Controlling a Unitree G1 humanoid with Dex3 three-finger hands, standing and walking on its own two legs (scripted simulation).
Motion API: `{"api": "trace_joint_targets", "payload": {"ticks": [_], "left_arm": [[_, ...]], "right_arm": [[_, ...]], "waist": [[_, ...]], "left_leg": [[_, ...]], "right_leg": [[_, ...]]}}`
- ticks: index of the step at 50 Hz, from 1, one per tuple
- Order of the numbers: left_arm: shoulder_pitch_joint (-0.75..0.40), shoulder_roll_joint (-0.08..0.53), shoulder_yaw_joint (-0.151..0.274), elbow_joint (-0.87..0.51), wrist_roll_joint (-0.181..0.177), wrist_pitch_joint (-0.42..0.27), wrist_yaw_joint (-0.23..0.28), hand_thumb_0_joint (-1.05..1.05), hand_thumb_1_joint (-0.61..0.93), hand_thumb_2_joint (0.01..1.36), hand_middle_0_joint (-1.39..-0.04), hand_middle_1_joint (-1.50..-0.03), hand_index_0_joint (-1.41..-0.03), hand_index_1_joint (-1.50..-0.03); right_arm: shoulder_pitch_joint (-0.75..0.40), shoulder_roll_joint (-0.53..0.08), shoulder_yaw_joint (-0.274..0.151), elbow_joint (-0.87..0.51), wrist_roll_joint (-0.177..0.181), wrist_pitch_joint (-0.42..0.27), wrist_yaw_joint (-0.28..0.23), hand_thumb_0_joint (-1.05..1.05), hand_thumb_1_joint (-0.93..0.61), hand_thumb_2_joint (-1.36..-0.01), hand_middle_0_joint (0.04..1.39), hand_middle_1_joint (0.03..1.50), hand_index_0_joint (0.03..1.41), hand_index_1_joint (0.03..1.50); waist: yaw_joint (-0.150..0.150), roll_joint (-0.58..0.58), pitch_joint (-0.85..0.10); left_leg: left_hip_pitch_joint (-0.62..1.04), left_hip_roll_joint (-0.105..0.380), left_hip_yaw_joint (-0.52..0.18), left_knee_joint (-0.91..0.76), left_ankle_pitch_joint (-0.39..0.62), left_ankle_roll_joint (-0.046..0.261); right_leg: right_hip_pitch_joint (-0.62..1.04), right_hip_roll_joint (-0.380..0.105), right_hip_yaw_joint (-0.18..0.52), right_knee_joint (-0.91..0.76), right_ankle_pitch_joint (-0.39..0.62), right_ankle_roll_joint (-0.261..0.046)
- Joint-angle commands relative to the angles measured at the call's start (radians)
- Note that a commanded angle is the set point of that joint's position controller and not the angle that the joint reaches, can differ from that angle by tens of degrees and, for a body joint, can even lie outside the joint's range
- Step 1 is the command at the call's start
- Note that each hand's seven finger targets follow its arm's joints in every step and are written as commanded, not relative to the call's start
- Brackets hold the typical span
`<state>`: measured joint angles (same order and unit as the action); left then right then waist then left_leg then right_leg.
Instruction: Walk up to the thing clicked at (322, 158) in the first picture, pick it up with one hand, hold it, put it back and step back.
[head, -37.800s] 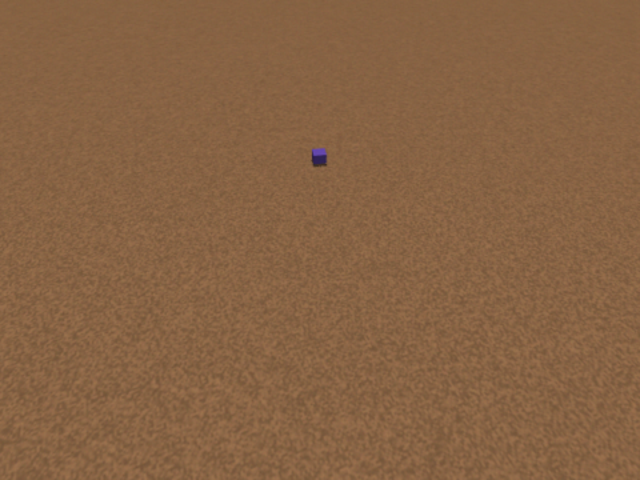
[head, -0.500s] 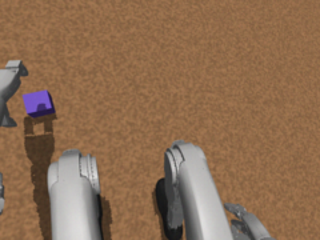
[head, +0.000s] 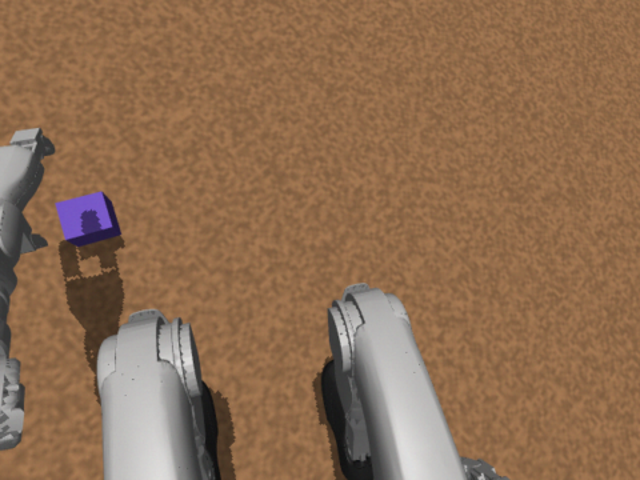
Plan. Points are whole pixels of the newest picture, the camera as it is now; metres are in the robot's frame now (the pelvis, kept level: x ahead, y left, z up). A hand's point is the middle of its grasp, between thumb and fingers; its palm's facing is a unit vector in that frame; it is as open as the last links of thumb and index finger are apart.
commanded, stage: home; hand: left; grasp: from above
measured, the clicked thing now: (89, 219) +0.49 +0.31 -0.33
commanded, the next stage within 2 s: none
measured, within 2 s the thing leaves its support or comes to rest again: neither
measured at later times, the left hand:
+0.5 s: hand out of the picture +0.27 +0.27 +0.07, palm faces -0.14 -0.77 -0.63, open 7.5 cm
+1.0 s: hand out of the picture +0.23 +0.22 +0.29, palm faces +0.24 -0.95 -0.22, open 7.4 cm
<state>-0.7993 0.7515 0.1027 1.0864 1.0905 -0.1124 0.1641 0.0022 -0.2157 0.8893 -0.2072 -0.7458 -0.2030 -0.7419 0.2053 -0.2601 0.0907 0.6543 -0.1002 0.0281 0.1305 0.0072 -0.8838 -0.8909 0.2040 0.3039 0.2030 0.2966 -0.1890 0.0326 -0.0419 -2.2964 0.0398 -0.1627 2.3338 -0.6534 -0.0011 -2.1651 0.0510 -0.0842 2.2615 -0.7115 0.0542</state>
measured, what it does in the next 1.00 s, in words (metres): rises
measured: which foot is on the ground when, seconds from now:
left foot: down 0.00-1.00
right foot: down 0.00-1.00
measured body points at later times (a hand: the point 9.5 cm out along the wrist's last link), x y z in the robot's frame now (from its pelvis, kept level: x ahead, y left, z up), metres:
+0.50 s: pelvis +0.00 +0.00 +0.17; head +0.14 +0.05 +0.60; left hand +0.27 +0.31 +0.11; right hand +0.23 -0.23 +0.08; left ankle +0.08 +0.13 -0.32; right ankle +0.09 -0.13 -0.32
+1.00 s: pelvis +0.08 +0.00 +0.34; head +0.12 +0.02 +0.79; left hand +0.22 +0.27 +0.30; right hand +0.26 -0.22 +0.26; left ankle +0.08 +0.13 -0.32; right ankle +0.09 -0.13 -0.32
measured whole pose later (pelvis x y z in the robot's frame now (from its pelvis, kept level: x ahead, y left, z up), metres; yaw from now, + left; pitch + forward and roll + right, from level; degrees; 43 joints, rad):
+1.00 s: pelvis +0.08 +0.00 +0.34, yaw +10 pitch +15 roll -3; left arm 0.43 0.22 0.06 -0.07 -0.07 0.45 0.07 0.01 0.90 0.90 -0.20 -0.30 -0.21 -0.30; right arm 0.30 -0.22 0.03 0.54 0.03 -0.16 -0.17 0.02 -0.90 -0.90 0.20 0.30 0.20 0.30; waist -0.07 0.06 -0.19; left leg -0.87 0.04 -0.06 1.11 -0.50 -0.02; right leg -0.78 0.01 -0.05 1.04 -0.53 0.01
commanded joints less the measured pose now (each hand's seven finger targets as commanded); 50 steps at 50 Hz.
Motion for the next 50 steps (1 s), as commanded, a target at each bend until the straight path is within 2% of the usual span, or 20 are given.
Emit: {"api": "trace_joint_targets", "payload": {"ticks": [1, 2, 4, 7, 8, 9, 11, 13, 14, 16, 19, 22, 25, 26, 30, 32, 35, 42, 46, 50], "left_arm": [[-0.125, 0.286, 0.103, -0.412, -0.119, -0.004, -0.002, 0.000, 0.340, 0.751, -0.181, -0.324, -0.177, -0.329], [-0.106, 0.278, 0.117, -0.488, -0.149, -0.001, -0.006, 0.000, 0.420, 0.727, -0.173, -0.285, -0.171, -0.287], [-0.051, 0.222, 0.103, -0.533, -0.204, 0.015, -0.012, 0.000, 0.580, 0.791, -0.181, -0.270, -0.180, -0.270], [0.123, 0.101, 0.071, -0.498, -0.310, 0.063, -0.030, 0.000, 0.820, 0.886, -0.197, -0.295, -0.197, -0.295], [0.170, 0.062, 0.041, -0.495, -0.341, 0.082, -0.045, 0.000, 0.897, 0.898, -0.200, -0.299, -0.200, -0.299], [0.206, 0.015, 0.010, -0.530, -0.374, 0.100, -0.063, 0.000, 0.899, 0.899, -0.200, -0.299, -0.200, -0.299], [0.231, -0.015, -0.014, -0.638, -0.436, 0.133, -0.093, 0.000, 0.900, 0.900, -0.200, -0.299, -0.200, -0.299], [0.290, -0.045, -0.027, -0.734, -0.505, 0.160, -0.114, 0.000, 0.900, 0.900, -0.200, -0.300, -0.200, -0.300], [0.289, -0.028, -0.004, -0.807, -0.538, 0.168, -0.116, 0.000, 0.900, 0.900, -0.200, -0.300, -0.200, -0.300], [0.333, -0.067, -0.020, -0.855, -0.588, 0.185, -0.121, 0.000, 0.900, 0.901, -0.200, -0.300, -0.200, -0.300], [0.405, -0.081, 0.015, -0.913, -0.643, 0.206, -0.104, 0.000, 0.899, 0.900, -0.200, -0.300, -0.200, -0.300], [0.489, -0.122, 0.023, -0.982, -0.704, 0.234, -0.090, 0.000, 0.899, 0.900, -0.200, -0.299, -0.200, -0.299], [0.618, -0.202, -0.009, -0.994, -0.773, 0.278, -0.089, 0.000, 0.900, 0.901, -0.200, -0.300, -0.200, -0.300], [0.643, -0.192, 0.011, -1.027, -0.803, 0.293, -0.086, 0.000, 0.900, 0.901, -0.200, -0.300, -0.200, -0.300], [0.780, -0.262, -0.011, -1.087, -0.927, 0.356, -0.086, 0.000, 0.900, 0.901, -0.200, -0.301, -0.200, -0.301], [0.841, -0.261, 0.009, -1.101, -0.974, 0.387, -0.080, 0.000, 0.900, 0.901, -0.200, -0.300, -0.200, -0.300], [0.904, -0.307, -0.003, -1.151, -1.020, 0.421, -0.077, 0.000, 0.900, 0.900, -0.200, -0.300, -0.200, -0.300], [1.087, -0.376, 0.030, -1.257, -1.125, 0.485, -0.077, 0.000, 0.900, 0.900, -0.200, -0.300, -0.200, -0.300], [1.189, -0.414, 0.020, -1.332, -1.154, 0.509, -0.086, 0.000, 0.900, 0.900, -0.200, -0.301, -0.200, -0.300], [1.271, -0.432, 0.005, -1.388, -1.158, 0.527, -0.097, 0.000, 0.900, 0.900, -0.200, -0.301, -0.200, -0.301]], "right_arm": [[0.162, -0.250, -0.140, -0.060, 0.031, -0.004, -0.018, 0.000, -0.896, -0.899, 0.200, 0.300, 0.200, 0.300], [0.156, -0.246, -0.154, -0.067, 0.041, -0.004, -0.024, 0.000, -0.898, -0.899, 0.200, 0.300, 0.200, 0.300], [0.132, -0.227, -0.162, -0.076, 0.055, -0.005, -0.035, 0.000, -0.899, -0.900, 0.200, 0.300, 0.200, 0.300], [0.096, -0.208, -0.170, -0.077, 0.071, -0.008, -0.050, 0.000, -0.899, -0.900, 0.200, 0.300, 0.200, 0.300], [0.084, -0.204, -0.170, -0.080, 0.073, -0.011, -0.055, 0.000, -0.900, -0.900, 0.200, 0.300, 0.200, 0.300], [0.077, -0.201, -0.173, -0.087, 0.078, -0.015, -0.061, 0.000, -0.900, -0.900, 0.200, 0.300, 0.200, 0.300], [0.053, -0.204, -0.182, -0.106, 0.089, -0.024, -0.071, 0.000, -0.900, -0.900, 0.200, 0.300, 0.200, 0.300], [0.025, -0.204, -0.190, -0.125, 0.101, -0.038, -0.085, 0.000, -0.900, -0.900, 0.200, 0.300, 0.200, 0.300], [0.008, -0.203, -0.186, -0.141, 0.106, -0.045, -0.092, 0.000, -0.900, -0.900, 0.200, 0.300, 0.200, 0.300], [-0.020, -0.198, -0.178, -0.152, 0.117, -0.064, -0.113, 0.000, -0.900, -0.900, 0.200, 0.300, 0.200, 0.300], [-0.051, -0.178, -0.163, -0.150, 0.130, -0.095, -0.143, 0.000, -0.900, -0.900, 0.200, 0.300, 0.200, 0.300], [-0.075, -0.168, -0.158, -0.165, 0.135, -0.119, -0.164, 0.000, -0.900, -0.900, 0.200, 0.300, 0.200, 0.300], [-0.088, -0.152, -0.151, -0.173, 0.139, -0.139, -0.178, 0.000, -0.900, -0.900, 0.200, 0.300, 0.200, 0.300], [-0.089, -0.148, -0.150, -0.184, 0.142, -0.144, -0.183, 0.000, -0.900, -0.900, 0.200, 0.300, 0.200, 0.300], [-0.085, -0.123, -0.142, -0.207, 0.145, -0.162, -0.203, 0.000, -0.900, -0.900, 0.200, 0.300, 0.200, 0.300], [-0.075, -0.114, -0.132, -0.212, 0.146, -0.170, -0.214, 0.000, -0.900, -0.900, 0.200, 0.300, 0.200, 0.300], [-0.046, -0.095, -0.121, -0.217, 0.146, -0.186, -0.234, 0.000, -0.901, -0.900, 0.200, 0.299, 0.200, 0.299], [0.012, -0.078, -0.104, -0.237, 0.142, -0.227, -0.292, 0.000, -0.901, -0.899, 0.200, 0.299, 0.200, 0.299], [0.037, -0.066, -0.100, -0.255, 0.134, -0.248, -0.315, 0.000, -0.901, -0.899, 0.200, 0.299, 0.200, 0.299], [0.047, -0.063, -0.101, -0.272, 0.126, -0.265, -0.328, 0.000, -0.901, -0.899, 0.199, 0.299, 0.199, 0.299]], "waist": [[0.101, 0.269, -0.915], [0.116, 0.263, -0.938], [0.108, 0.219, -0.896], [0.104, 0.101, -0.717], [0.103, 0.073, -0.680], [0.100, 0.064, -0.664], [0.105, 0.085, -0.660], [0.112, 0.089, -0.652], [0.126, 0.109, -0.680], [0.114, 0.127, -0.644], [0.122, 0.138, -0.611], [0.130, 0.168, -0.594], [0.117, 0.150, -0.541], [0.132, 0.148, -0.558], [0.114, 0.096, -0.512], [0.119, 0.070, -0.483], [0.104, 0.049, -0.455], [0.116, 0.042, -0.370], [0.128, 0.051, -0.333], [0.128, 0.036, -0.296]], "left_leg": [[0.689, -0.014, 0.111, -0.298, 0.293, 0.029], [0.706, -0.016, 0.115, -0.324, 0.275, 0.031], [0.691, -0.015, 0.115, -0.370, 0.210, 0.036], [0.636, -0.015, 0.104, -0.453, 0.081, 0.047], [0.631, -0.012, 0.103, -0.483, 0.048, 0.047], [0.650, -0.011, 0.101, -0.515, 0.025, 0.047], [0.712, -0.005, 0.082, -0.590, -0.027, 0.044], [0.786, 0.001, 0.066, -0.659, -0.061, 0.041], [0.831, 0.005, 0.051, -0.689, -0.071, 0.038], [0.888, 0.007, 0.023, -0.749, -0.102, 0.033], [0.971, 0.001, 0.021, -0.818, -0.092, 0.027], [1.069, -0.003, 0.016, -0.901, -0.080, 0.021], [1.131, -0.008, 0.030, -0.963, -0.044, 0.018], [1.166, -0.010, 0.037, -0.977, -0.024, 0.018], [1.252, -0.017, 0.068, -1.045, 0.053, 0.020], [1.293, -0.019, 0.073, -1.087, 0.087, 0.020], [1.353, -0.023, 0.088, -1.140, 0.176, 0.022], [1.538, -0.029, 0.103, -1.296, 0.320, 0.015], [1.628, -0.035, 0.116, -1.367, 0.411, 0.013], [1.692, -0.032, 0.113, -1.412, 0.494, 0.011]], "right_leg": [[0.475, 0.014, -0.045, -0.302, 0.339, -0.079], [0.476, 0.012, -0.039, -0.324, 0.322, -0.081], [0.478, 0.015, -0.030, -0.372, 0.274, -0.079], [0.471, 0.017, -0.019, -0.466, 0.162, -0.077], [0.488, 0.018, -0.015, -0.498, 0.129, -0.076], [0.505, 0.017, -0.011, -0.523, 0.113, -0.077], [0.548, 0.013, -0.011, -0.561, 0.082, -0.077], [0.581, 0.009, -0.012, -0.598, 0.074, -0.075], [0.609, 0.009, -0.012, -0.602, 0.081, -0.075], [0.616, 0.003, -0.013, -0.620, 0.089, -0.069], [0.664, -0.004, 0.002, -0.677, 0.095, -0.071], [0.725, -0.010, 0.017, -0.742, 0.100, -0.073], [0.802, -0.015, 0.028, -0.825, 0.112, -0.074], [0.842, -0.017, 0.033, -0.852, 0.121, -0.075], [0.989, -0.022, 0.048, -0.988, 0.155, -0.072], [1.065, -0.020, 0.054, -1.054, 0.176, -0.069], [1.177, -0.019, 0.058, -1.130, 0.253, -0.066], [1.381, -0.020, 0.055, -1.301, 0.375, -0.061], [1.477, -0.019, 0.044, -1.372, 0.464, -0.059], [1.531, -0.014, 0.026, -1.414, 0.536, -0.057]]}}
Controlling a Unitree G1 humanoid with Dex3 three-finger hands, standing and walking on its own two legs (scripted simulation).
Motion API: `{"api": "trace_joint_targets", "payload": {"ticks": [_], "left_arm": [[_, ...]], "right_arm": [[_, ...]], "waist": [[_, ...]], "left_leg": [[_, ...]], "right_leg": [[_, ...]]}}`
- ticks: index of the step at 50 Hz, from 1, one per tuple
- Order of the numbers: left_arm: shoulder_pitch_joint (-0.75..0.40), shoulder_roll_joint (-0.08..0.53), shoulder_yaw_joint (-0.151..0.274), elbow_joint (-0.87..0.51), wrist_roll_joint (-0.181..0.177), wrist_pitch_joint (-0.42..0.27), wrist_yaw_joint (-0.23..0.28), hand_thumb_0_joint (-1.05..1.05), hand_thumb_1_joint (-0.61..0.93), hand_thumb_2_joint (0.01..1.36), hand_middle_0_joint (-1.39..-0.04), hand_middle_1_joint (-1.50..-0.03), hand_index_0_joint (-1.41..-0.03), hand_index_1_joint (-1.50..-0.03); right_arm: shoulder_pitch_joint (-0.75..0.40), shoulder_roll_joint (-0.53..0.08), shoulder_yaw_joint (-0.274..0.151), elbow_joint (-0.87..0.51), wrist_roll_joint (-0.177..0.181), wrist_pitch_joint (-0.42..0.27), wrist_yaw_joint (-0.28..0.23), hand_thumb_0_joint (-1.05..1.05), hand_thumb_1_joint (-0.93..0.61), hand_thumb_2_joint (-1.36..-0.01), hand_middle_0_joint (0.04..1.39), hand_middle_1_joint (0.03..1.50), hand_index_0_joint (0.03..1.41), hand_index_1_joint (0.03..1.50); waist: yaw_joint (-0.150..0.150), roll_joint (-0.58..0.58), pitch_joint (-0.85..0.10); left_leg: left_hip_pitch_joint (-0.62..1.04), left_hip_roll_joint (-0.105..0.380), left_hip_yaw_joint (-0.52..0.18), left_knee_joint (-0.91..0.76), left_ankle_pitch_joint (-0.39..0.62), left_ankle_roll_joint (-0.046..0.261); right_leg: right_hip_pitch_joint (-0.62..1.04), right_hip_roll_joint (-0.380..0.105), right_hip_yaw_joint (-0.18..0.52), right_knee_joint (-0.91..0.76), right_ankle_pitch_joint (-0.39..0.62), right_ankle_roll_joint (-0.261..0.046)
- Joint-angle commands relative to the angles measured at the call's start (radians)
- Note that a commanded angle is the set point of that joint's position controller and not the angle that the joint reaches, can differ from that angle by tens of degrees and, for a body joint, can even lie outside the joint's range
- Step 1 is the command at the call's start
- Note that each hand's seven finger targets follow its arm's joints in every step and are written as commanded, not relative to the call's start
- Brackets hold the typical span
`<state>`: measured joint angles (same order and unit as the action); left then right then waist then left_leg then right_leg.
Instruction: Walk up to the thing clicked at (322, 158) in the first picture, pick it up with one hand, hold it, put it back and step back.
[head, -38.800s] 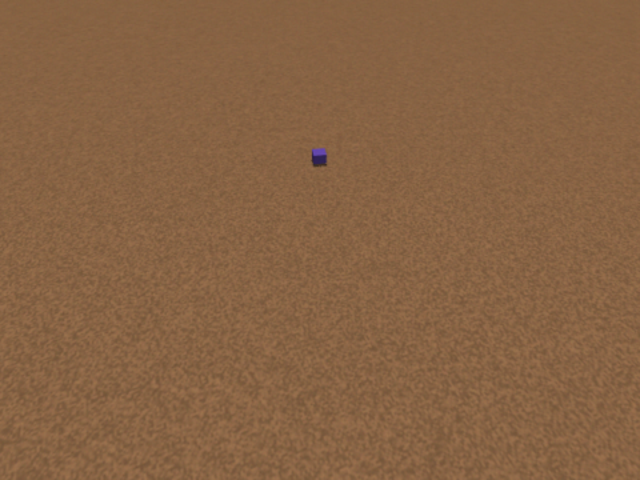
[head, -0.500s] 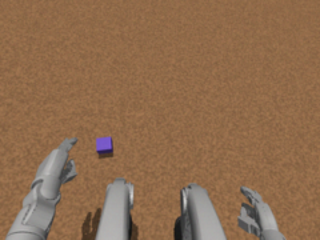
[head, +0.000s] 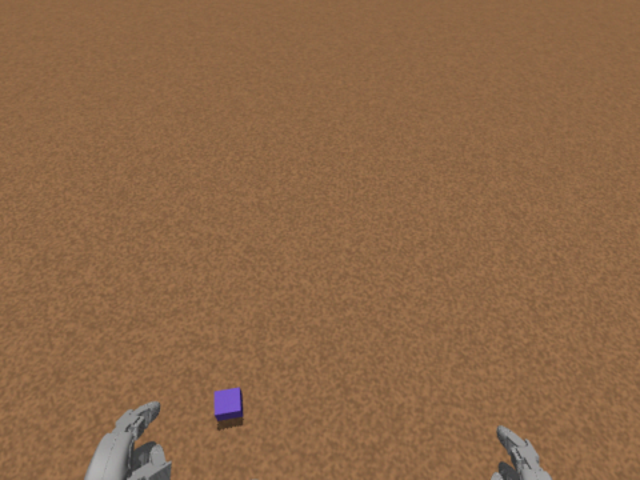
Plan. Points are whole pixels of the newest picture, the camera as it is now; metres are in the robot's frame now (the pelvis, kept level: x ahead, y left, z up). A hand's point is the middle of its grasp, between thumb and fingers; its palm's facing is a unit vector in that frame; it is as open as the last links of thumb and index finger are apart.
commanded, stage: home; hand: left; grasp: from above
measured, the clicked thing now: (228, 404) +0.45 +0.23 -0.67
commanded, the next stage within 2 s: none
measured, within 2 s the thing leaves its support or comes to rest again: neither
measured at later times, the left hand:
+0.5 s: hand out of the picture +0.16 +0.18 -0.03, palm faces +0.07 -0.98 -0.20, open 7.4 cm
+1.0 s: hand out of the picture +0.16 +0.18 -0.03, palm faces +0.06 -0.98 -0.21, open 7.4 cm
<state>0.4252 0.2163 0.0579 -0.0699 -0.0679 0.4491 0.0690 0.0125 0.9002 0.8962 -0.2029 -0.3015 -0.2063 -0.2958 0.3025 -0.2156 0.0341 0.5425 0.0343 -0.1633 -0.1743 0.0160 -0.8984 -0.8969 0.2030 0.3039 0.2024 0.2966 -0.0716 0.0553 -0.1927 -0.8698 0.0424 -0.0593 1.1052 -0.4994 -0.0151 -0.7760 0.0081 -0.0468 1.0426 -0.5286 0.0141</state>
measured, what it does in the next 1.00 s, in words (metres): stands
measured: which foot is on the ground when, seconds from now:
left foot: down 0.00-1.00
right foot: down 0.00-1.00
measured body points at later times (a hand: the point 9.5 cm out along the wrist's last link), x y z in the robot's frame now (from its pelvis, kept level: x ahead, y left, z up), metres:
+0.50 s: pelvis +0.01 +0.00 +0.02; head +0.02 +0.00 +0.47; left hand +0.16 +0.23 -0.01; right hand +0.18 -0.24 -0.04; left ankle +0.02 +0.12 -0.66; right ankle -0.01 -0.13 -0.66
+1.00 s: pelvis +0.00 +0.00 +0.02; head +0.02 +0.00 +0.47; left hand +0.16 +0.23 -0.01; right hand +0.16 -0.24 -0.05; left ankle +0.02 +0.12 -0.66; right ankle -0.01 -0.13 -0.66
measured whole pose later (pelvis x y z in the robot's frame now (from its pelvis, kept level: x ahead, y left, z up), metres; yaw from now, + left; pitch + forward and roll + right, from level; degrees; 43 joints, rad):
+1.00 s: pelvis +0.00 +0.00 +0.02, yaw +1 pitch +10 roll -2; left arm 0.49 0.22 0.03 -0.12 -0.05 0.47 0.02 0.01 0.90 0.90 -0.20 -0.30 -0.20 -0.30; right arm 0.30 -0.22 0.03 0.54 0.01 -0.24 -0.19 0.02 -0.90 -0.90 0.20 0.30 0.20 0.30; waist -0.04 0.05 -0.17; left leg -0.72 0.03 -0.05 1.01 -0.47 -0.01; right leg -0.63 0.00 -0.04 0.95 -0.50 0.02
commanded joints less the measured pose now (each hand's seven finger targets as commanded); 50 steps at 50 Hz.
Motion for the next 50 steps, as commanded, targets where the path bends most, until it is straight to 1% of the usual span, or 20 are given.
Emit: {"api": "trace_joint_targets", "payload": {"ticks": [1, 4, 6, 7, 11, 13, 16, 20, 21, 22, 26, 29, 32, 35, 37, 42, 46, 47, 49, 50], "left_arm": [[0.076, 0.097, 0.049, -0.237, 0.001, -0.031, -0.006, 0.000, 0.900, 0.900, -0.200, -0.301, -0.200, -0.301], [0.096, 0.087, 0.031, -0.245, 0.011, -0.024, -0.021, 0.000, 0.900, 0.900, -0.200, -0.301, -0.200, -0.301], [0.101, 0.095, 0.035, -0.265, 0.009, -0.024, -0.029, 0.000, 0.900, 0.900, -0.200, -0.301, -0.200, -0.301], [0.098, 0.088, 0.024, -0.254, 0.012, -0.023, -0.033, 0.000, 0.900, 0.900, -0.200, -0.301, -0.200, -0.301], [0.061, 0.095, 0.030, -0.231, 0.018, -0.031, -0.045, 0.000, 0.900, 0.900, -0.200, -0.300, -0.200, -0.300], [0.045, 0.106, 0.039, -0.235, 0.022, -0.040, -0.049, 0.000, 0.900, 0.900, -0.200, -0.300, -0.200, -0.300], [0.049, 0.108, 0.039, -0.255, 0.023, -0.045, -0.049, 0.000, 0.900, 0.900, -0.200, -0.300, -0.200, -0.299], [0.042, 0.106, 0.036, -0.258, 0.027, -0.047, -0.048, 0.000, 0.900, 0.900, -0.200, -0.299, -0.200, -0.299], [0.046, 0.107, 0.032, -0.257, 0.028, -0.047, -0.046, 0.000, 0.900, 0.900, -0.200, -0.300, -0.200, -0.300], [0.052, 0.109, 0.035, -0.239, 0.029, -0.044, -0.046, 0.000, 0.900, 0.900, -0.200, -0.300, -0.200, -0.299], [0.047, 0.109, 0.033, -0.252, 0.027, -0.042, -0.044, 0.000, 0.900, 0.900, -0.200, -0.300, -0.200, -0.300], [0.050, 0.103, 0.031, -0.239, 0.023, -0.037, -0.042, 0.000, 0.900, 0.900, -0.200, -0.300, -0.200, -0.300], [0.049, 0.106, 0.035, -0.239, 0.021, -0.037, -0.044, 0.000, 0.900, 0.900, -0.200, -0.300, -0.200, -0.300], [0.057, 0.111, 0.041, -0.250, 0.022, -0.036, -0.042, 0.000, 0.900, 0.900, -0.200, -0.300, -0.200, -0.300], [0.055, 0.106, 0.033, -0.249, 0.020, -0.036, -0.045, 0.000, 0.900, 0.900, -0.200, -0.300, -0.200, -0.300], [0.034, 0.115, 0.038, -0.254, 0.024, -0.039, -0.044, 0.000, 0.900, 0.900, -0.200, -0.300, -0.200, -0.300], [0.041, 0.110, 0.036, -0.249, 0.019, -0.035, -0.045, 0.000, 0.900, 0.900, -0.200, -0.300, -0.200, -0.300], [0.052, 0.111, 0.039, -0.251, 0.019, -0.036, -0.045, 0.000, 0.900, 0.900, -0.200, -0.300, -0.200, -0.300], [0.049, 0.106, 0.029, -0.243, 0.023, -0.031, -0.046, 0.000, 0.900, 0.900, -0.200, -0.300, -0.200, -0.300], [0.043, 0.112, 0.036, -0.254, 0.022, -0.032, -0.046, 0.000, 0.900, 0.900, -0.200, -0.300, -0.200, -0.299]], "right_arm": [[-0.046, -0.107, -0.044, -0.165, -0.012, -0.077, -0.024, 0.000, -0.901, -0.899, 0.199, 0.299, 0.199, 0.299], [-0.048, -0.112, -0.051, -0.173, -0.016, -0.084, -0.026, 0.000, -0.902, -0.899, 0.199, 0.299, 0.199, 0.299], [-0.052, -0.117, -0.057, -0.179, -0.021, -0.092, -0.024, 0.000, -0.902, -0.899, 0.199, 0.299, 0.199, 0.299], [-0.054, -0.118, -0.057, -0.179, -0.022, -0.096, -0.024, 0.000, -0.902, -0.899, 0.199, 0.299, 0.199, 0.299], [-0.063, -0.128, -0.061, -0.177, -0.026, -0.110, -0.023, 0.000, -0.901, -0.899, 0.200, 0.299, 0.200, 0.299], [-0.067, -0.133, -0.065, -0.170, -0.030, -0.117, -0.021, 0.000, -0.901, -0.899, 0.200, 0.299, 0.200, 0.299], [-0.067, -0.130, -0.063, -0.174, -0.032, -0.124, -0.018, 0.000, -0.900, -0.900, 0.200, 0.299, 0.200, 0.299], [-0.075, -0.131, -0.059, -0.166, -0.034, -0.127, -0.015, 0.000, -0.900, -0.900, 0.200, 0.300, 0.200, 0.300], [-0.076, -0.133, -0.060, -0.169, -0.034, -0.127, -0.015, 0.000, -0.901, -0.899, 0.200, 0.299, 0.200, 0.299], [-0.081, -0.132, -0.058, -0.170, -0.033, -0.126, -0.015, 0.000, -0.900, -0.900, 0.200, 0.300, 0.200, 0.300], [-0.082, -0.131, -0.057, -0.170, -0.034, -0.128, -0.017, 0.000, -0.901, -0.899, 0.200, 0.299, 0.200, 0.299], [-0.091, -0.130, -0.052, -0.175, -0.032, -0.129, -0.017, 0.000, -0.901, -0.900, 0.200, 0.299, 0.200, 0.299], [-0.093, -0.130, -0.052, -0.174, -0.031, -0.131, -0.019, 0.000, -0.901, -0.899, 0.200, 0.299, 0.200, 0.299], [-0.088, -0.130, -0.055, -0.174, -0.031, -0.135, -0.021, 0.000, -0.901, -0.900, 0.200, 0.299, 0.200, 0.299], [-0.083, -0.129, -0.055, -0.172, -0.030, -0.134, -0.022, 0.000, -0.901, -0.899, 0.200, 0.299, 0.200, 0.299], [-0.088, -0.130, -0.054, -0.170, -0.029, -0.137, -0.023, 0.000, -0.901, -0.900, 0.200, 0.299, 0.200, 0.299], [-0.086, -0.126, -0.052, -0.171, -0.027, -0.140, -0.026, 0.000, -0.900, -0.900, 0.200, 0.300, 0.200, 0.299], [-0.085, -0.126, -0.053, -0.169, -0.029, -0.142, -0.026, 0.000, -0.901, -0.900, 0.200, 0.299, 0.200, 0.299], [-0.081, -0.128, -0.054, -0.167, -0.028, -0.141, -0.027, 0.000, -0.900, -0.900, 0.200, 0.300, 0.200, 0.300], [-0.084, -0.129, -0.055, -0.169, -0.028, -0.141, -0.026, 0.000, -0.900, -0.900, 0.200, 0.300, 0.200, 0.300]], "waist": [[0.021, 0.010, -0.126], [0.015, -0.009, -0.077], [0.017, -0.017, -0.068], [0.010, -0.029, -0.055], [0.006, -0.039, -0.018], [0.013, -0.021, -0.032], [0.021, -0.004, -0.062], [0.028, 0.014, -0.058], [0.024, 0.013, -0.064], [0.027, 0.001, -0.038], [0.027, -0.009, -0.050], [0.030, -0.027, -0.020], [0.029, -0.028, -0.029], [0.035, -0.028, -0.051], [0.031, -0.018, -0.047], [0.035, -0.007, -0.027], [0.030, -0.021, -0.023], [0.034, -0.025, -0.045], [0.033, -0.018, -0.031], [0.035, -0.012, -0.030]], "left_leg": [[0.271, -0.035, 0.010, -0.198, 0.341, 0.024], [0.289, -0.035, 0.011, -0.228, 0.321, 0.027], [0.299, -0.036, 0.015, -0.236, 0.318, 0.028], [0.298, -0.037, 0.017, -0.235, 0.319, 0.029], [0.302, -0.038, 0.020, -0.246, 0.289, 0.030], [0.307, -0.037, 0.016, -0.248, 0.286, 0.027], [0.328, -0.040, 0.018, -0.242, 0.318, 0.025], [0.335, -0.039, 0.016, -0.251, 0.307, 0.022], [0.333, -0.039, 0.013, -0.250, 0.304, 0.023], [0.325, -0.038, 0.014, -0.256, 0.283, 0.024], [0.320, -0.039, 0.016, -0.253, 0.260, 0.027], [0.292, -0.042, 0.020, -0.255, 0.217, 0.030], [0.294, -0.040, 0.016, -0.263, 0.194, 0.030], [0.297, -0.040, 0.018, -0.255, 0.217, 0.029], [0.302, -0.037, 0.016, -0.255, 0.222, 0.029], [0.286, -0.034, 0.008, -0.275, 0.164, 0.027], [0.287, -0.037, 0.018, -0.260, 0.185, 0.030], [0.290, -0.038, 0.018, -0.256, 0.197, 0.029], [0.289, -0.038, 0.025, -0.256, 0.191, 0.029], [0.294, -0.036, 0.022, -0.262, 0.186, 0.027]], "right_leg": [[0.153, 0.030, -0.017, -0.201, 0.348, -0.019], [0.150, 0.031, -0.023, -0.230, 0.324, -0.017], [0.162, 0.030, -0.027, -0.245, 0.321, -0.011], [0.161, 0.029, -0.027, -0.250, 0.322, -0.009], [0.147, 0.026, -0.028, -0.253, 0.294, -0.006], [0.149, 0.024, -0.028, -0.249, 0.284, -0.008], [0.171, 0.020, -0.024, -0.242, 0.318, -0.008], [0.176, 0.021, -0.024, -0.238, 0.303, -0.012], [0.172, 0.021, -0.023, -0.239, 0.304, -0.012], [0.165, 0.022, -0.025, -0.244, 0.285, -0.010], [0.166, 0.019, -0.022, -0.253, 0.267, -0.009], [0.150, 0.018, -0.022, -0.265, 0.230, -0.007], [0.151, 0.020, -0.023, -0.265, 0.207, -0.007], [0.160, 0.019, -0.021, -0.260, 0.226, -0.008], [0.157, 0.018, -0.020, -0.257, 0.229, -0.009], [0.141, 0.021, -0.023, -0.257, 0.175, -0.013], [0.142, 0.018, -0.019, -0.263, 0.194, -0.008], [0.151, 0.017, -0.018, -0.262, 0.206, -0.007], [0.138, 0.017, -0.015, -0.263, 0.199, -0.008], [0.140, 0.018, -0.019, -0.261, 0.193, -0.010]]}}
